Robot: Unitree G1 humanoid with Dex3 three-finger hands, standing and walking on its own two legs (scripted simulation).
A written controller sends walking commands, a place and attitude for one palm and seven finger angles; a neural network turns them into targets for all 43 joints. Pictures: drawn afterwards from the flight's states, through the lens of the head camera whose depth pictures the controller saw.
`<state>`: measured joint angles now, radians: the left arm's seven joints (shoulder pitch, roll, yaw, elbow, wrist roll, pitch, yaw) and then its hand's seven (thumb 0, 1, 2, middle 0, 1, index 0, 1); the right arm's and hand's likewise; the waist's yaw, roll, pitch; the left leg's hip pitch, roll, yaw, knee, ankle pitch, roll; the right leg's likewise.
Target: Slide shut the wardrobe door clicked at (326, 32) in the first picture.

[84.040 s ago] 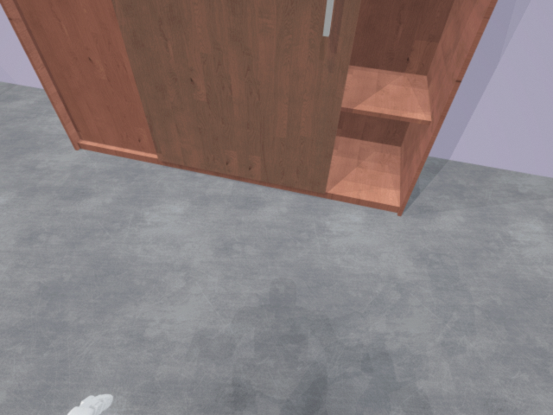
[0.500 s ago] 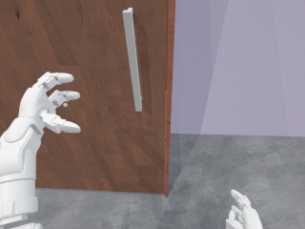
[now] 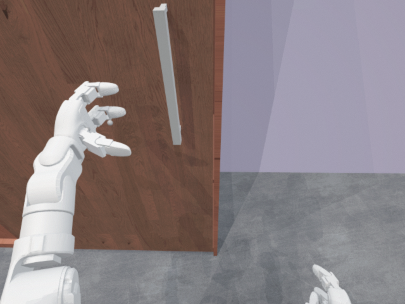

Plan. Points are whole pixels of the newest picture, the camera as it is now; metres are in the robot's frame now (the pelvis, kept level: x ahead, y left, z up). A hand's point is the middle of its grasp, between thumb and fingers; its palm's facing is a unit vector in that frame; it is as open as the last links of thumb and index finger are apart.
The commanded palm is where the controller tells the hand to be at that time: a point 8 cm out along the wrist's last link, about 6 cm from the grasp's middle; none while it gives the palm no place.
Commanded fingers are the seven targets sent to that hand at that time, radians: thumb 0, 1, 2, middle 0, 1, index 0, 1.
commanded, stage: move the hooked fingers beside the handle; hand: left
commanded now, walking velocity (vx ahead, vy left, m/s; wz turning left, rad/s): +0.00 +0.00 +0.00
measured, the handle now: (171, 84) +0.51 +0.11 +0.21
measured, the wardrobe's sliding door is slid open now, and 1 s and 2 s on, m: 0.00 0.00 0.00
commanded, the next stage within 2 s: feel for the door with the fingertips in 1.32 s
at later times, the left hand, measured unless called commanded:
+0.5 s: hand (133, 105) +0.43 +0.17 +0.20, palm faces +0.06 -1.00 +0.01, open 14.0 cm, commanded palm +0.42 +0.22 +0.20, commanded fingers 0.00 -0.50 0.30 -0.30 -1.20 -0.30 -1.20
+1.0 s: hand (134, 105) +0.43 +0.17 +0.20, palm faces +0.06 -1.00 +0.01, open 14.0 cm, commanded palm +0.41 +0.21 +0.20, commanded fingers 0.00 -0.50 0.30 -0.30 -1.20 -0.30 -1.20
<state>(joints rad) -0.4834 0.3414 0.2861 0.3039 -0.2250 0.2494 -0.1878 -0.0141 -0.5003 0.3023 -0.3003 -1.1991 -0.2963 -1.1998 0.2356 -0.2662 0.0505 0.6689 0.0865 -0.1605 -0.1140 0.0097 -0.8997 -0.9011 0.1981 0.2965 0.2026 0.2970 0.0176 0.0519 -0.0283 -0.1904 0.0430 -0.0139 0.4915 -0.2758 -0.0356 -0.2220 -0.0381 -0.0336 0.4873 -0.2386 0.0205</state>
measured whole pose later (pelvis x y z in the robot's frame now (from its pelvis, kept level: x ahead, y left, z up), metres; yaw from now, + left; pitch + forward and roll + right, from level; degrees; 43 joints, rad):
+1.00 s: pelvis +0.01 +0.01 +0.00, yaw -1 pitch +1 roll +0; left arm -0.69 0.30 0.26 0.58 -0.16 0.12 -0.09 -0.01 -0.50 0.30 -0.30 -1.20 -0.30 -1.20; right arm 0.29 -0.24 0.03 0.69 0.07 -0.12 -0.09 0.01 -0.90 -0.90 0.20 0.30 0.20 0.30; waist -0.01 0.03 -0.04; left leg -0.22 0.05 0.01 0.48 -0.27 -0.03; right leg -0.25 -0.03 -0.01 0.45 -0.22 0.03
